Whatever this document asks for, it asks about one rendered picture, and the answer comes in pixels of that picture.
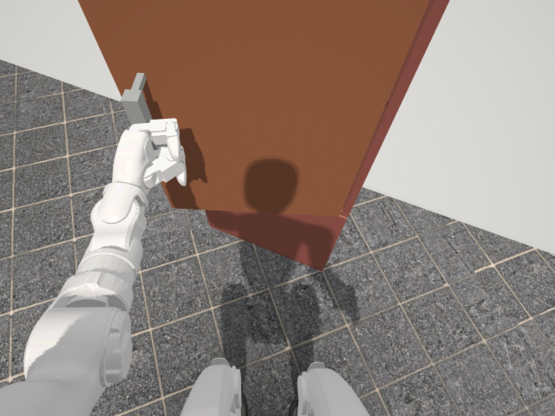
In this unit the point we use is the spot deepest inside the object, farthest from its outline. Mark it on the robot thigh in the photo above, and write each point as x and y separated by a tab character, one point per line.
323	392
216	392

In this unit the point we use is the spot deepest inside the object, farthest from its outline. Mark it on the handle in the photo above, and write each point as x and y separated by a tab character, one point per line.
135	104

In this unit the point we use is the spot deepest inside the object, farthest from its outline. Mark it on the left robot upper arm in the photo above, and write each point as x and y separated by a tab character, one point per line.
75	354

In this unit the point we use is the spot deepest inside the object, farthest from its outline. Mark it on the left robot hand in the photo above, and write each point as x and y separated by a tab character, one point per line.
135	154

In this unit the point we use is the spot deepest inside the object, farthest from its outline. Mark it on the cupboard door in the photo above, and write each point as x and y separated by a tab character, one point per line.
276	100

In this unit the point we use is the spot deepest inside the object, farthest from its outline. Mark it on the left robot thigh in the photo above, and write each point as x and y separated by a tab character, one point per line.
216	392

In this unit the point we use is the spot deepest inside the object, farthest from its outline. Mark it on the robot left forearm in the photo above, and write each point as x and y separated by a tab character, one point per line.
109	267

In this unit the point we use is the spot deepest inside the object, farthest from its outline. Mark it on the right robot thigh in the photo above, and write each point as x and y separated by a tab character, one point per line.
323	392

